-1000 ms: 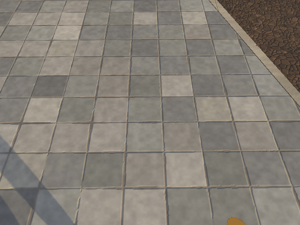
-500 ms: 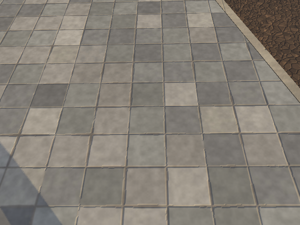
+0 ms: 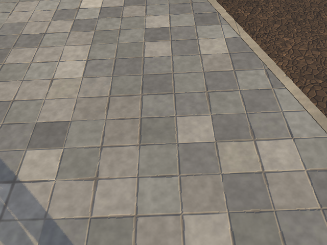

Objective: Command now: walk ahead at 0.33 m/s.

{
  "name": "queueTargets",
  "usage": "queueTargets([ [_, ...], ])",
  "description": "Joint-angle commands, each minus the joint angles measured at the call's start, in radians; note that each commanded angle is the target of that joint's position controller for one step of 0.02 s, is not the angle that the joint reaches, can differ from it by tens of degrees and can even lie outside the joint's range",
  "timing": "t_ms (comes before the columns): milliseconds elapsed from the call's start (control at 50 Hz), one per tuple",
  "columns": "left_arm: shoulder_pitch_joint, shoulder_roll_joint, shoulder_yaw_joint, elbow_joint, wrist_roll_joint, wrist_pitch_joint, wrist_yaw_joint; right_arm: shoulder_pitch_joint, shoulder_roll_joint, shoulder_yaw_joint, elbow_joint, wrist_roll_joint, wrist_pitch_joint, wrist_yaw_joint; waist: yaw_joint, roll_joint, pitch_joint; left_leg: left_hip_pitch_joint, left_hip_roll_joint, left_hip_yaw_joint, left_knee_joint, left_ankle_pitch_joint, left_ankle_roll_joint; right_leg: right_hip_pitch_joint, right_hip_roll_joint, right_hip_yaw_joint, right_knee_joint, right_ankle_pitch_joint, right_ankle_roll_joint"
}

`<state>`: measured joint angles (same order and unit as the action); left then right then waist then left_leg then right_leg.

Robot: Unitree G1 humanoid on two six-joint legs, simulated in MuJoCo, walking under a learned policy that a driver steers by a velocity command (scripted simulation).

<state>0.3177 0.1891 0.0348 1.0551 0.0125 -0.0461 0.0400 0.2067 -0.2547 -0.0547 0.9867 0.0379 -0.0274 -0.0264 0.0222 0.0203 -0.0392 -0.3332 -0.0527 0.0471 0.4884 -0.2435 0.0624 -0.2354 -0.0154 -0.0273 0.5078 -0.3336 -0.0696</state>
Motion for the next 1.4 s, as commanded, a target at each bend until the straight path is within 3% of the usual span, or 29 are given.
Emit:
queueTargets([
  [20, 0.258, 0.238, 0.060, 0.046, -0.002, -0.024, 0.000, -0.201, -0.022, 0.000, -0.143, 0.003, -0.041, 0.009, 0.084, -0.326, 0.163, -0.523, 0.033, -0.059, 0.321, -0.193, 0.016, 0.195, -0.399, 0.633, -0.463, -0.533, -0.206],
  [60, 0.096, 0.153, 0.042, -0.015, -0.007, -0.064, 0.000, -0.109, -0.091, -0.017, -0.099, -0.008, -0.056, 0.021, -0.015, -0.183, 0.177, -0.539, 0.091, -0.132, 0.449, -0.030, 0.026, 0.176, -0.338, 0.525, -0.452, -0.351, -0.150],
  [100, 0.091, 0.130, 0.039, -0.028, -0.026, -0.069, -0.016, -0.093, -0.091, -0.024, -0.070, -0.028, -0.058, 0.022, -0.017, -0.115, 0.127, -0.516, 0.112, -0.101, 0.466, 0.053, 0.007, 0.216, -0.271, 0.366, -0.436, -0.158, -0.094],
  [140, 0.159, 0.100, 0.030, -0.013, -0.021, -0.066, -0.022, -0.120, -0.053, -0.019, -0.067, -0.028, -0.057, 0.026, 0.002, -0.113, 0.108, -0.492, 0.121, -0.068, 0.463, 0.132, -0.016, 0.218, -0.230, 0.261, -0.428, -0.011, -0.084],
  [240, 0.216, 0.145, 0.033, -0.021, -0.011, -0.053, -0.015, -0.263, -0.013, 0.002, -0.112, -0.014, -0.060, 0.034, 0.055, -0.146, 0.139, -0.399, 0.117, -0.018, 0.247, 0.228, -0.051, 0.170, -0.202, 0.153, -0.433, 0.118, -0.089],
  [340, 0.241, 0.175, 0.046, -0.011, -0.031, -0.047, -0.018, -0.331, -0.032, 0.012, -0.144, -0.001, -0.069, 0.055, 0.071, -0.170, 0.181, -0.290, 0.106, 0.003, 0.091, 0.173, -0.032, 0.191, -0.239, 0.124, -0.391, 0.149, -0.094],
  [380, 0.226, 0.185, 0.054, -0.008, -0.037, -0.041, -0.019, -0.301, -0.055, 0.006, -0.148, -0.002, -0.074, 0.061, 0.038, -0.178, 0.178, -0.220, 0.098, 0.004, 0.042, 0.118, 0.001, 0.215, -0.266, 0.128, -0.347, 0.195, -0.086],
  [420, 0.175, 0.183, 0.055, -0.020, -0.036, -0.036, -0.019, -0.098, -0.111, -0.028, -0.092, -0.003, -0.078, 0.058, -0.078, -0.168, 0.074, 0.046, 0.044, 0.038, 0.015, 0.092, 0.042, 0.184, -0.228, 0.073, -0.129, 0.520, -0.055],
  [440, 0.148, 0.156, 0.045, -0.038, -0.027, -0.036, -0.020, 0.101, -0.174, -0.058, -0.035, 0.000, -0.079, 0.050, -0.164, -0.111, -0.059, 0.326, 0.093, -0.027, 0.025, 0.097, 0.081, 0.059, -0.172, 0.019, 0.125, 0.579, -0.018],
  [460, 0.195, 0.064, 0.019, -0.072, -0.017, -0.048, -0.025, 0.270, -0.283, -0.085, -0.005, -0.024, -0.071, 0.042, -0.178, 0.150, -0.224, 0.705, 0.357, -0.432, -0.040, -0.058, 0.205, -0.319, -0.031, -0.053, 0.549, 0.266, 0.059],
  [480, 0.199, 0.028, 0.008, -0.071, -0.030, -0.080, -0.030, 0.273, -0.250, -0.068, 0.001, -0.026, -0.073, 0.049, -0.158, 0.271, -0.317, 0.732, 0.462, -0.798, -0.229, -0.176, 0.267, -0.470, 0.046, 0.099, 0.781, -0.204, 0.056],
  [500, 0.129, 0.110, 0.030, -0.091, -0.058, -0.098, -0.034, 0.170, -0.175, -0.042, -0.016, -0.025, -0.079, 0.054, -0.133, 0.204, -0.184, 0.618, 0.436, -0.684, -0.236, -0.170, 0.223, -0.562, -0.018, 0.146, 0.880, -0.156, 0.028],
  [520, 0.062, 0.136, 0.035, -0.110, -0.062, -0.102, -0.032, 0.082, -0.114, -0.025, -0.039, -0.023, -0.081, 0.057, -0.103, 0.137, -0.095, 0.480, 0.398, -0.525, -0.236, -0.090, 0.184, -0.564, -0.073, 0.112, 0.873, -0.066, 0.004],
  [540, 0.029, 0.133, 0.041, -0.115, -0.051, -0.097, -0.023, 0.008, -0.079, -0.014, -0.052, -0.030, -0.083, 0.065, -0.068, 0.058, -0.035, 0.339, 0.353, -0.410, -0.264, 0.003, 0.160, -0.513, -0.114, 0.095, 0.813, 0.027, 0.000],
  [580, 0.053, 0.098, 0.049, -0.110, -0.037, -0.068, -0.015, -0.018, -0.034, 0.000, -0.041, -0.041, -0.087, 0.069, -0.017, 0.080, 0.013, 0.193, 0.280, -0.269, -0.313, 0.114, 0.138, -0.406, -0.152, 0.095, 0.720, 0.110, -0.007],
  [700, -0.123, 0.090, 0.052, -0.187, -0.020, -0.046, -0.024, 0.098, -0.089, -0.003, 0.006, -0.041, -0.084, 0.032, -0.018, 0.025, 0.095, 0.196, 0.268, -0.163, -0.362, 0.352, 0.162, -0.529, -0.151, 0.068, 0.450, 0.299, 0.040],
  [780, -0.290, 0.069, 0.034, -0.234, -0.027, -0.053, -0.045, 0.161, -0.110, -0.005, 0.014, -0.032, -0.078, 0.020, -0.065, 0.026, 0.125, 0.213, 0.240, -0.107, -0.388, 0.317, 0.134, -0.463, -0.100, 0.019, 0.183, 0.449, 0.041],
  [880, -0.425, 0.081, 0.023, -0.290, -0.036, -0.062, -0.076, 0.251, -0.122, -0.014, 0.051, -0.021, -0.059, 0.014, -0.096, 0.023, 0.160, 0.398, 0.303, -0.111, -0.324, 0.339, 0.128, -0.498, -0.073, 0.020, 0.044, 0.390, 0.013],
  [940, -0.367, 0.126, 0.037, -0.292, -0.037, -0.068, -0.087, 0.225, -0.146, -0.025, 0.046, -0.022, -0.047, 0.012, -0.038, 0.059, 0.098, 0.455, 0.316, -0.097, -0.203, 0.625, 0.102, -0.345, -0.021, -0.015, 0.009, 0.277, -0.028],
  [980, -0.076, 0.211, 0.080, -0.209, -0.035, -0.067, -0.077, 0.184, -0.133, -0.018, 0.028, -0.030, -0.037, 0.014, 0.106, 0.068, -0.080, 0.347, 0.238, -0.038, 0.136, 0.824, 0.057, 0.074, 0.020, -0.037, 0.006, 0.297, -0.086],
  [1000, 0.112, 0.297, 0.100, -0.173, -0.021, -0.063, -0.065, 0.199, -0.097, -0.001, 0.002, -0.049, -0.041, 0.016, 0.147, -0.073, -0.242, 0.096, 0.163, 0.006, 0.485, 0.459, 0.023, 0.408, -0.199, 0.224, 0.026, 0.301, -0.155],
  [1020, 0.141, 0.320, 0.098, -0.154, -0.011, -0.064, -0.076, 0.336, 0.052, 0.038, 0.013, -0.032, -0.065, 0.032, 0.062, -0.331, -0.387, -0.263, -0.022, -0.086, 0.792, -0.302, -0.023, 0.693, -0.405, 0.730, -0.135, 0.099, -0.315],
  [1040, 0.106, 0.220, 0.072, -0.162, -0.019, -0.065, -0.075, 0.246, -0.069, 0.011, 0.012, -0.005, -0.091, 0.036, 0.093, -0.213, -0.315, -0.366, 0.035, -0.193, 0.890, -0.311, 0.001, 0.638, -0.362, 0.731, -0.195, 0.036, -0.259],
  [1060, 0.005, 0.182, 0.059, -0.181, -0.023, -0.067, -0.071, 0.139, -0.118, -0.002, -0.024, 0.013, -0.104, 0.036, 0.075, -0.167, -0.162, -0.414, 0.085, -0.159, 0.885, -0.219, 0.015, 0.487, -0.330, 0.561, -0.214, 0.110, -0.211],
  [1080, -0.083, 0.162, 0.049, -0.199, -0.019, -0.069, -0.072, 0.089, -0.115, -0.004, -0.033, 0.009, -0.106, 0.027, 0.038, -0.057, -0.087, -0.365, 0.139, -0.134, 0.836, -0.126, 0.012, 0.321, -0.297, 0.441, -0.243, 0.232, -0.189],
  [1120, -0.136, 0.120, 0.036, -0.195, -0.003, -0.075, -0.079, 0.101, -0.083, -0.015, -0.030, -0.013, -0.082, 0.020, -0.028, -0.055, -0.025, -0.256, 0.195, -0.134, 0.738, -0.045, 0.007, 0.130, -0.233, 0.302, -0.305, 0.315, -0.166],
  [1160, -0.110, 0.125, 0.037, -0.173, -0.007, -0.079, -0.078, 0.127, -0.043, -0.014, -0.023, -0.015, -0.059, 0.016, -0.049, -0.070, 0.001, -0.227, 0.206, -0.120, 0.673, -0.028, -0.003, 0.067, -0.212, 0.242, -0.353, 0.327, -0.177],
  [1220, -0.061, 0.170, 0.046, -0.151, -0.006, -0.077, -0.058, 0.021, -0.055, -0.021, -0.062, -0.026, -0.046, 0.011, -0.039, -0.062, 0.059, -0.330, 0.221, -0.111, 0.536, 0.087, -0.032, 0.057, -0.210, 0.193, -0.401, 0.335, -0.183],
  [1400, 0.083, 0.193, 0.051, -0.088, -0.026, -0.055, -0.035, -0.266, -0.036, -0.008, -0.145, -0.021, -0.060, 0.040, 0.045, -0.078, 0.123, -0.343, 0.155, -0.054, 0.112, 0.341, -0.046, 0.184, -0.194, 0.085, -0.390, 0.313, -0.131],
])
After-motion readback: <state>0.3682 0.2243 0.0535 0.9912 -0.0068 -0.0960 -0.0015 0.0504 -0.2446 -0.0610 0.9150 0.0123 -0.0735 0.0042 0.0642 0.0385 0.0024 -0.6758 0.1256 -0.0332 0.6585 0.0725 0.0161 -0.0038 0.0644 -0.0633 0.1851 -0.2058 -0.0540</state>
